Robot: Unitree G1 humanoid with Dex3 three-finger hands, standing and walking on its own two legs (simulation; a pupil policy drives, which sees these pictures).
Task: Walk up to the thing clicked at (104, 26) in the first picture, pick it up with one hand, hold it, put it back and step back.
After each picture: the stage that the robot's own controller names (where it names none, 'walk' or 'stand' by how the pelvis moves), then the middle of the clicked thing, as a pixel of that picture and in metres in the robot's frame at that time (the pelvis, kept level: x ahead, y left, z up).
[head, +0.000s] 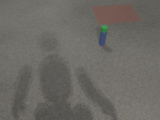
stand; (103, 36) +1.41 -0.26 -0.65
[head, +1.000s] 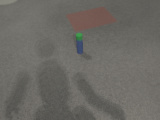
walk; (79, 43) +1.31 +0.08 -0.63
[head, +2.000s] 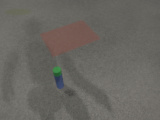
walk; (58, 78) +0.83 +0.24 -0.65
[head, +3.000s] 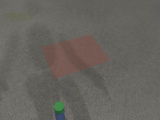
walk; (59, 113) +0.49 +0.14 -0.63
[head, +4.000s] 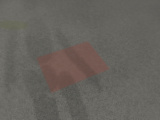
stand; out of the picture +0.36 +0.14 -0.65
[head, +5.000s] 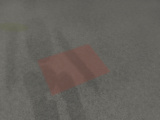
stand; out of the picture +0.35 +0.13 -0.66
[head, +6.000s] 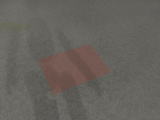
stand; out of the picture +0.35 +0.13 -0.66
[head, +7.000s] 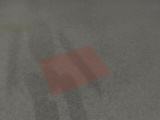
stand; out of the picture +0.35 +0.13 -0.66
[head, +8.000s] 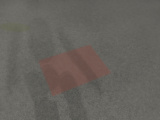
go down; out of the picture +0.34 +0.13 -0.66
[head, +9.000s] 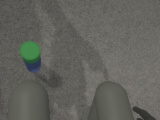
go down; (32, 59) +0.43 +0.17 -0.28
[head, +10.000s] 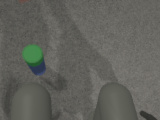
approach; (36, 62) +0.43 +0.17 -0.26
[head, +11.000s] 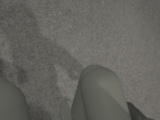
close in; out of the picture +0.41 +0.22 -0.16
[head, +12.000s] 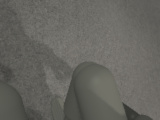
close; out of the picture +0.42 +0.24 -0.16
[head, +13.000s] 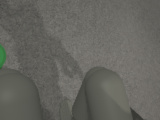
lift; out of the picture +0.34 +0.23 -0.14
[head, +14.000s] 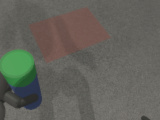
lift; (26, 85) +0.31 +0.17 +0.04
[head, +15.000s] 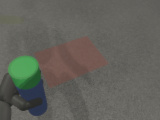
hold; (32, 90) +0.31 +0.15 +0.05
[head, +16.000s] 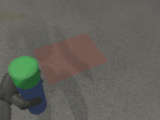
hold; (31, 90) +0.31 +0.16 +0.04
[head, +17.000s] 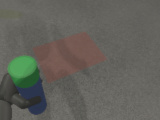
crouch; (31, 89) +0.32 +0.16 +0.03
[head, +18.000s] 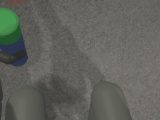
lower; (12, 44) +0.45 +0.18 -0.05
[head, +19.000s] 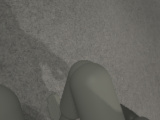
lower; out of the picture +0.44 +0.26 -0.17
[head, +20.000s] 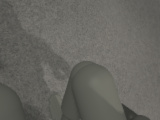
lower; out of the picture +0.43 +0.27 -0.16
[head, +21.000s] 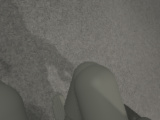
lower; out of the picture +0.42 +0.26 -0.16
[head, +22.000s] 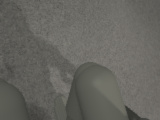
lower; out of the picture +0.41 +0.26 -0.16
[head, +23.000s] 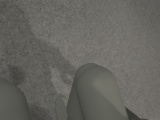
draw back; out of the picture +0.40 +0.23 -0.16
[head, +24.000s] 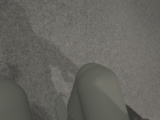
rise; out of the picture +0.41 +0.24 -0.16
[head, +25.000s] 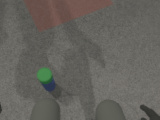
walk; (47, 80) +0.42 +0.17 -0.40
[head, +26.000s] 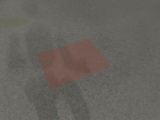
stand; out of the picture +0.37 +0.14 -0.59
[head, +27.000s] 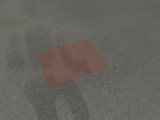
stand; out of the picture +0.37 +0.14 -0.60
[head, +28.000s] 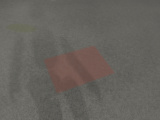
stand; out of the picture +0.39 +0.12 -0.65
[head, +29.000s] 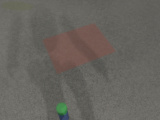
walk; (63, 113) +0.41 +0.13 -0.63
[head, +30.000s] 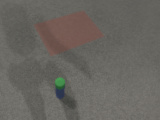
walk; (60, 88) +0.57 +0.11 -0.64
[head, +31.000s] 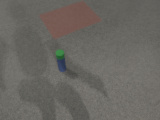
walk; (61, 61) +0.86 +0.20 -0.63
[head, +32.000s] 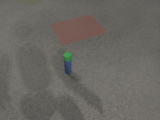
stand; (67, 63) +1.00 +0.12 -0.64
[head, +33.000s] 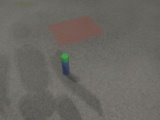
stand; (65, 64) +1.00 +0.14 -0.66
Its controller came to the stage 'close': yes
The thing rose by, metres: 0.69
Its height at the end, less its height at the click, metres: +0.00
